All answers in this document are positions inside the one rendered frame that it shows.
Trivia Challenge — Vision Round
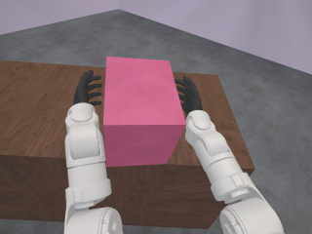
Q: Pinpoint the right robot forearm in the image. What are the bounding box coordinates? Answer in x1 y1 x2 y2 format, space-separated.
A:
185 110 284 231

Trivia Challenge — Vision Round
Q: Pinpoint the left robot forearm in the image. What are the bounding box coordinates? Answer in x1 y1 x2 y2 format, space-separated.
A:
63 102 112 234

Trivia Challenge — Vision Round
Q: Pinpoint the robot left hand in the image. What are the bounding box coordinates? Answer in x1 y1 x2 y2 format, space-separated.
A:
73 69 102 106

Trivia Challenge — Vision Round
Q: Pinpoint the pedestal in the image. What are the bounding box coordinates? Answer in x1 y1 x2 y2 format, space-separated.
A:
0 60 255 229

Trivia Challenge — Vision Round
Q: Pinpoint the robot left upper arm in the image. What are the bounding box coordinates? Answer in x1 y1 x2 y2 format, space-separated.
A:
64 207 124 234

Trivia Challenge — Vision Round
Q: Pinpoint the robot right hand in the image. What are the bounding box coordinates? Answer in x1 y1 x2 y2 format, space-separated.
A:
175 76 203 117

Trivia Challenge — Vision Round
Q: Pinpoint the robot right upper arm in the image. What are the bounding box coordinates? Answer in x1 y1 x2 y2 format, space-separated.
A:
219 197 285 234

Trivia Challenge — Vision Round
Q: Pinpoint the carton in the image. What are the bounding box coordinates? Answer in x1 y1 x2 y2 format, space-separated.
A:
103 57 186 167

